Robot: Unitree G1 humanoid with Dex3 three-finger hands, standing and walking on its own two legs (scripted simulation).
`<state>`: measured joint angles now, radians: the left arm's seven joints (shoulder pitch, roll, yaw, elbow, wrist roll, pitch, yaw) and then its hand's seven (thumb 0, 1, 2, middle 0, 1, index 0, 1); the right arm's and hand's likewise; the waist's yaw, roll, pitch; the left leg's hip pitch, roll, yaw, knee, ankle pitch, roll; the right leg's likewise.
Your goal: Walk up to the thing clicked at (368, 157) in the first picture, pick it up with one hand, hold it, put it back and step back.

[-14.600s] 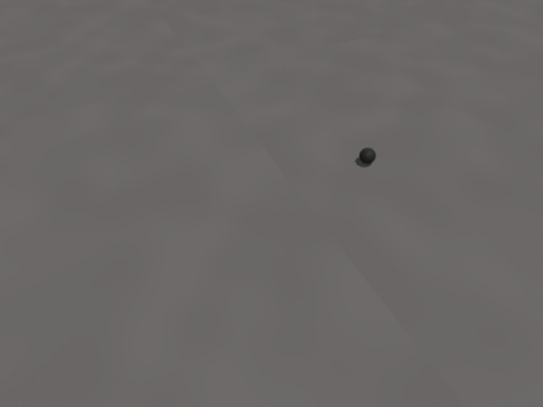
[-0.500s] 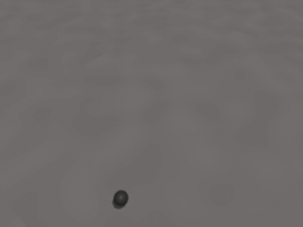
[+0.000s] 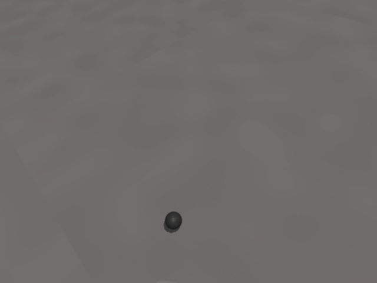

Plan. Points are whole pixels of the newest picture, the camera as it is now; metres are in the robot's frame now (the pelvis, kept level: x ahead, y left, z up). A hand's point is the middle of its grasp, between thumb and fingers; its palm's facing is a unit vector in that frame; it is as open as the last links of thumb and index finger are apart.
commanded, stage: walk up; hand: left
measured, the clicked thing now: (173, 220) +0.48 +0.20 -0.72
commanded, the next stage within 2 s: none
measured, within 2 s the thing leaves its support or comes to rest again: neither
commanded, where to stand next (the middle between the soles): +0.08 +0.00 m, yaw -5 degrees
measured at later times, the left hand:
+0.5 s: hand out of the picture +0.13 +0.24 -0.16, palm faces -0.06 -0.90 -0.43, open 7.4 cm
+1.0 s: hand out of the picture +0.03 +0.31 -0.17, palm faces -0.04 -0.92 -0.38, open 7.4 cm
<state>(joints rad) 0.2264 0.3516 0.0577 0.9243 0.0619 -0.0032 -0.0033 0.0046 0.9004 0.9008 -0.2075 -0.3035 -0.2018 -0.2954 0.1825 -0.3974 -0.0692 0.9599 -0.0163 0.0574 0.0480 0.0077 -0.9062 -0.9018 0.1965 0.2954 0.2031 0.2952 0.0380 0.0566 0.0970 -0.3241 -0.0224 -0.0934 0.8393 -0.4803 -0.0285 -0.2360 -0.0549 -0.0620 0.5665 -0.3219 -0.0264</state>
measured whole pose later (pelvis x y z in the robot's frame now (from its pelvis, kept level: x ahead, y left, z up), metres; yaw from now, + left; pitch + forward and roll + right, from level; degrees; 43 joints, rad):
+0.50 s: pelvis +0.03 -0.02 -0.03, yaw -2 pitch -4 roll +0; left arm 0.16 0.36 0.04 0.85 0.02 -0.01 0.01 0.00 0.90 0.90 -0.21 -0.30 -0.20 -0.30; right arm 0.16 -0.43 -0.09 0.81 0.01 0.10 -0.01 0.01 -0.91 -0.90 0.20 0.30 0.20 0.30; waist 0.00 0.07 0.23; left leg -0.35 -0.03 -0.09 1.18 -0.60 0.01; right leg -0.46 -0.02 0.00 0.67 -0.14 0.00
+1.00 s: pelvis -0.03 +0.02 -0.01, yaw -2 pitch -2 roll -1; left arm 0.27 0.47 0.10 0.92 0.02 0.04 -0.02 0.00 0.90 0.90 -0.20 -0.30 -0.20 -0.29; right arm 0.32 -0.38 -0.06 0.91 -0.04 -0.02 0.02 0.01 -0.90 -0.90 0.20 0.30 0.21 0.30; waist 0.00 -0.07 0.07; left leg -0.23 0.05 -0.01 0.64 -0.39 0.00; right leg -0.47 0.06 0.12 1.04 -0.39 0.00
